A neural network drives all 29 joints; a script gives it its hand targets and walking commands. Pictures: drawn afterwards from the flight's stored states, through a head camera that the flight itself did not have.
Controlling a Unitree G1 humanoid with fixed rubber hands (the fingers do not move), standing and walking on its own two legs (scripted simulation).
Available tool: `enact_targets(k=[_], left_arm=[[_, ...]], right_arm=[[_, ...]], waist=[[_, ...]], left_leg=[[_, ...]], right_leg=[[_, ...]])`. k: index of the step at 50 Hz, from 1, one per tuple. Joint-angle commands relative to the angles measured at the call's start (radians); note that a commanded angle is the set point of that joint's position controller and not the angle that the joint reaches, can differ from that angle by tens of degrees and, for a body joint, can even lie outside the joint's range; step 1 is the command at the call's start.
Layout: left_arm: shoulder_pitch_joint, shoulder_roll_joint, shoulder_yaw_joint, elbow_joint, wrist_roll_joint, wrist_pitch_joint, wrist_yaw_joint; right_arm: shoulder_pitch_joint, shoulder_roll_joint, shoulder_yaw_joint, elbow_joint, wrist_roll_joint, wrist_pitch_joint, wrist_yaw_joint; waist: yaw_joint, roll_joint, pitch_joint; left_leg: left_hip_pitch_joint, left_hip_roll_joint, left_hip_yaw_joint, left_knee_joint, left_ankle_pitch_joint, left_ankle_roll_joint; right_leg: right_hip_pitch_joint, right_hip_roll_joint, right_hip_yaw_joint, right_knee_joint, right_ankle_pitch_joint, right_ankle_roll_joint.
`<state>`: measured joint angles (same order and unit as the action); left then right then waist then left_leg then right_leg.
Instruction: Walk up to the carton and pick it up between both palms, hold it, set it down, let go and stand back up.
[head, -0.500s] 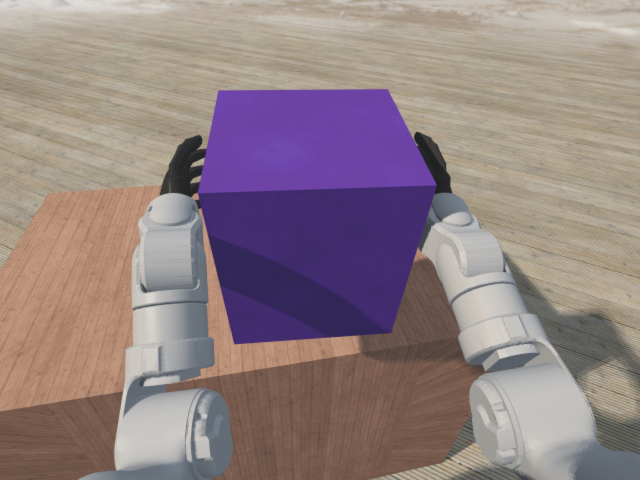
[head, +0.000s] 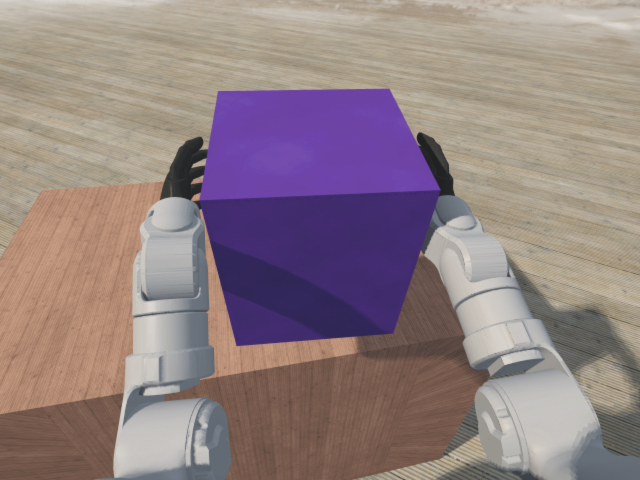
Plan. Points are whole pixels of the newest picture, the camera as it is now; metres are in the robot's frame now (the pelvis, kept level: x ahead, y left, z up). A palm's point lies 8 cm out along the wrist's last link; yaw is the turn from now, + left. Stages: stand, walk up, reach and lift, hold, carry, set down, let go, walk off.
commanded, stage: hold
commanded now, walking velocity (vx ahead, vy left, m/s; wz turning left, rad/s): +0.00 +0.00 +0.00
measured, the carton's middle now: (311, 220) +0.38 +0.01 +0.18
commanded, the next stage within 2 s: none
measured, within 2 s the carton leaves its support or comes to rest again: neither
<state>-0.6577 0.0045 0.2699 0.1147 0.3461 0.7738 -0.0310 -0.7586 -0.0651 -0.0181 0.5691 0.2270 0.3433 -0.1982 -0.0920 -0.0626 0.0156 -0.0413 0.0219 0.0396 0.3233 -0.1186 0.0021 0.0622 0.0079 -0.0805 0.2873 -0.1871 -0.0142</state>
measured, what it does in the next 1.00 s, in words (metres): stands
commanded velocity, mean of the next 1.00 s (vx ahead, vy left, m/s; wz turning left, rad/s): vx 0.00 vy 0.00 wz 0.00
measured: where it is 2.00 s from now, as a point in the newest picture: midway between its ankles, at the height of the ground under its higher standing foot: outside the picture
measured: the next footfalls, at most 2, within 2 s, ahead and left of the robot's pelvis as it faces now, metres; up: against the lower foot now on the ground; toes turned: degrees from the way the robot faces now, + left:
none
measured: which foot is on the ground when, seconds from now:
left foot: down 0.00-1.00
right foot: down 0.00-1.00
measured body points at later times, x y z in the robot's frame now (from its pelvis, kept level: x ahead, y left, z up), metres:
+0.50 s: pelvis +0.00 -0.01 +0.00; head -0.06 +0.03 +0.44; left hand +0.37 +0.16 +0.22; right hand +0.38 -0.15 +0.22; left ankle +0.05 +0.12 -0.75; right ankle +0.00 -0.10 -0.75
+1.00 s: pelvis +0.00 +0.00 +0.00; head -0.07 +0.02 +0.44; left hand +0.37 +0.16 +0.22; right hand +0.38 -0.14 +0.22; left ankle +0.05 +0.12 -0.75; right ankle +0.00 -0.10 -0.75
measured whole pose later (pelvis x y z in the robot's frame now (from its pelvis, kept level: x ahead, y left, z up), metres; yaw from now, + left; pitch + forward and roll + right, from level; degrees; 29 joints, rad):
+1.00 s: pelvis +0.00 +0.00 +0.00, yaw +0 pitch -10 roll +0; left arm -0.68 0.00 0.29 0.15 0.36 0.78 -0.04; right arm -0.77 -0.05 -0.04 0.60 0.20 0.35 -0.19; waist -0.08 -0.05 0.02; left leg -0.03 0.02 0.04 0.32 -0.12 0.00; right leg 0.07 0.01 -0.07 0.30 -0.19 -0.01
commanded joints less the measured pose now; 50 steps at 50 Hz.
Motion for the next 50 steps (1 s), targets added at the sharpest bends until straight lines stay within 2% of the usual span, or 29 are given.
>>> enact_targets(k=[1,4,5,6,7,8,10,13,15,17,18,19,20,25,28,29,30,32,33,35,36,39,40,41,45,46,48,49,50], left_arm=[[-0.623,-0.528,-0.429,-0.074,-0.171,-0.061,-0.125],[-0.612,-0.527,-0.402,-0.053,-0.143,-0.049,-0.133],[-0.626,-0.539,-0.409,-0.085,-0.157,-0.054,-0.133],[-0.614,-0.545,-0.419,-0.098,-0.158,-0.053,-0.133],[-0.622,-0.539,-0.417,-0.098,-0.164,-0.053,-0.132],[-0.625,-0.546,-0.433,-0.119,-0.167,-0.056,-0.132],[-0.642,-0.543,-0.442,-0.14,-0.182,-0.06,-0.136],[-0.632,-0.525,-0.427,-0.08,-0.16,-0.054,-0.139],[-0.629,-0.528,-0.422,-0.1,-0.164,-0.056,-0.143],[-0.633,-0.518,-0.432,-0.111,-0.175,-0.061,-0.141],[-0.656,-0.515,-0.423,-0.102,-0.173,-0.061,-0.142],[-0.644,-0.519,-0.405,-0.072,-0.151,-0.054,-0.141],[-0.646,-0.521,-0.402,-0.089,-0.149,-0.057,-0.142],[-0.68,-0.52,-0.435,-0.101,-0.177,-0.062,-0.142],[-0.656,-0.544,-0.453,-0.112,-0.191,-0.069,-0.13],[-0.632,-0.533,-0.452,-0.088,-0.185,-0.062,-0.133],[-0.615,-0.529,-0.435,-0.079,-0.177,-0.062,-0.135],[-0.619,-0.5,-0.407,-0.071,-0.158,-0.06,-0.142],[-0.637,-0.494,-0.399,-0.046,-0.157,-0.055,-0.146],[-0.621,-0.512,-0.393,-0.067,-0.156,-0.056,-0.148],[-0.63,-0.516,-0.402,-0.094,-0.162,-0.056,-0.147],[-0.628,-0.518,-0.407,-0.089,-0.162,-0.054,-0.147],[-0.629,-0.529,-0.413,-0.084,-0.157,-0.057,-0.149],[-0.631,-0.532,-0.423,-0.09,-0.166,-0.058,-0.148],[-0.704,-0.546,-0.451,-0.113,-0.176,-0.069,-0.134],[-0.683,-0.536,-0.426,-0.056,-0.173,-0.063,-0.131],[-0.663,-0.525,-0.397,-0.04,-0.158,-0.062,-0.132],[-0.66,-0.523,-0.41,-0.044,-0.159,-0.065,-0.131],[-0.676,-0.547,-0.429,-0.076,-0.177,-0.07,-0.129]], right_arm=[[-0.734,0.56,0.331,-0.277,0.074,-0.037,0.083],[-0.703,0.551,0.294,-0.208,0.046,-0.032,0.091],[-0.712,0.56,0.301,-0.225,0.049,-0.037,0.091],[-0.722,0.568,0.325,-0.269,0.067,-0.041,0.091],[-0.74,0.567,0.333,-0.295,0.076,-0.041,0.087],[-0.731,0.571,0.338,-0.303,0.081,-0.04,0.082],[-0.722,0.586,0.344,-0.303,0.087,-0.036,0.079],[-0.734,0.573,0.332,-0.282,0.064,-0.033,0.078],[-0.724,0.586,0.345,-0.292,0.07,-0.033,0.076],[-0.723,0.582,0.339,-0.314,0.077,-0.032,0.073],[-0.727,0.59,0.336,-0.276,0.066,-0.028,0.074],[-0.735,0.577,0.323,-0.27,0.054,-0.028,0.076],[-0.714,0.585,0.324,-0.254,0.053,-0.027,0.082],[-0.75,0.583,0.316,-0.275,0.059,-0.044,0.084],[-0.756,0.575,0.33,-0.314,0.077,-0.047,0.079],[-0.738,0.572,0.341,-0.309,0.08,-0.044,0.075],[-0.726,0.572,0.33,-0.291,0.067,-0.04,0.073],[-0.699,0.57,0.315,-0.236,0.057,-0.027,0.077],[-0.7,0.572,0.305,-0.21,0.044,-0.021,0.079],[-0.706,0.565,0.308,-0.237,0.05,-0.026,0.081],[-0.727,0.569,0.316,-0.277,0.06,-0.035,0.08],[-0.716,0.571,0.32,-0.261,0.07,-0.033,0.072],[-0.728,0.568,0.324,-0.284,0.066,-0.035,0.072],[-0.732,0.57,0.318,-0.281,0.068,-0.037,0.072],[-0.756,0.56,0.296,-0.265,0.055,-0.042,0.095],[-0.758,0.564,0.286,-0.238,0.049,-0.039,0.099],[-0.768,0.565,0.283,-0.226,0.034,-0.042,0.102],[-0.75,0.564,0.28,-0.218,0.031,-0.043,0.103],[-0.771,0.569,0.29,-0.248,0.04,-0.054,0.104]], waist=[[0.0,0.077,-0.327],[0.0,0.072,-0.28],[-0.004,0.059,-0.308],[0.012,0.068,-0.334],[0.005,0.056,-0.345],[-0.012,0.075,-0.358],[-0.015,0.063,-0.348],[-0.005,0.064,-0.311],[-0.001,0.054,-0.34],[-0.011,0.065,-0.365],[-0.007,0.047,-0.324],[0.0,0.067,-0.306],[0.004,0.055,-0.31],[-0.014,0.091,-0.382],[-0.005,0.109,-0.396],[-0.012,0.094,-0.364],[0.003,0.081,-0.356],[-0.009,0.076,-0.297],[-0.001,0.063,-0.256],[-0.004,0.046,-0.309],[-0.004,0.059,-0.36],[-0.008,0.075,-0.342],[-0.002,0.065,-0.331],[-0.017,0.092,-0.349],[-0.016,0.132,-0.333],[-0.002,0.104,-0.308],[0.014,0.074,-0.316],[-0.003,0.066,-0.317],[-0.003,0.08,-0.378]], left_leg=[[0.218,-0.04,-0.016,-0.014,0.159,-0.005],[0.192,-0.039,-0.009,-0.037,0.109,-0.001],[0.204,-0.036,-0.014,-0.029,0.136,0.001],[0.22,-0.043,-0.01,-0.015,0.205,-0.004],[0.222,-0.041,-0.015,-0.012,0.224,-0.008],[0.23,-0.045,-0.012,0.0,0.237,-0.013],[0.227,-0.044,-0.016,0.0,0.208,-0.007],[0.213,-0.046,-0.012,-0.014,0.166,-0.002],[0.227,-0.049,-0.007,0.0,0.197,0.004],[0.213,-0.05,-0.016,-0.001,0.161,0.011],[0.197,-0.048,-0.01,-0.013,0.143,0.008],[0.193,-0.047,-0.011,-0.025,0.116,0.002],[0.188,-0.045,-0.011,-0.028,0.122,0.012],[0.21,-0.045,-0.007,-0.012,0.12,-0.007],[0.231,-0.047,-0.01,0.009,0.207,-0.014],[0.222,-0.049,-0.006,0.004,0.194,-0.01],[0.209,-0.045,-0.014,0.001,0.182,0.0],[0.199,-0.042,-0.006,-0.025,0.101,0.01],[0.174,-0.042,-0.005,-0.038,0.076,0.014],[0.182,-0.042,-0.006,-0.04,0.114,0.015],[0.208,-0.043,-0.009,-0.021,0.157,0.008],[0.222,-0.041,-0.01,-0.005,0.198,-0.002],[0.205,-0.045,-0.012,-0.014,0.176,-0.002],[0.215,-0.04,-0.014,-0.011,0.173,-0.007],[0.212,-0.028,-0.022,-0.027,0.124,-0.019],[0.206,-0.031,-0.012,-0.026,0.113,-0.011],[0.215,-0.029,-0.009,-0.031,0.097,0.01],[0.211,-0.03,-0.011,-0.037,0.076,0.008],[0.207,-0.027,-0.016,-0.029,0.093,0.003]], right_leg=[[-0.112,0.034,0.007,-0.055,0.152,0.069],[-0.12,0.031,0.006,-0.066,0.098,0.062],[-0.098,0.033,0.006,-0.061,0.124,0.063],[-0.079,0.038,0.008,-0.054,0.185,0.069],[-0.067,0.045,0.005,-0.051,0.214,0.071],[-0.059,0.044,0.007,-0.048,0.228,0.066],[-0.074,0.042,0.007,-0.05,0.209,0.075],[-0.099,0.036,0.002,-0.053,0.168,0.077],[-0.093,0.038,0.005,-0.048,0.213,0.085],[-0.089,0.026,0.018,-0.048,0.195,0.088],[-0.103,0.028,0.007,-0.05,0.178,0.088],[-0.102,0.028,0.006,-0.056,0.15,0.08],[-0.112,0.03,0.003,-0.054,0.154,0.079],[-0.096,0.036,0.001,-0.048,0.131,0.071],[-0.081,0.037,0.005,-0.04,0.22,0.069],[-0.088,0.032,0.006,-0.041,0.223,0.079],[-0.085,0.027,0.01,-0.045,0.213,0.075],[-0.097,0.023,0.011,-0.055,0.137,0.082],[-0.125,0.011,0.012,-0.067,0.118,0.084],[-0.094,0.024,0.009,-0.053,0.159,0.079],[-0.07,0.029,0.006,-0.048,0.182,0.076],[-0.061,0.036,0.007,-0.047,0.217,0.076],[-0.063,0.037,0.004,-0.058,0.187,0.072],[-0.079,0.033,0.003,-0.05,0.172,0.068],[-0.124,0.04,-0.008,-0.05,0.094,0.054],[-0.133,0.04,-0.003,-0.059,0.085,0.055],[-0.125,0.032,0.005,-0.057,0.08,0.064],[-0.145,0.032,0.001,-0.061,0.07,0.06],[-0.113,0.037,0.003,-0.049,0.095,0.054]])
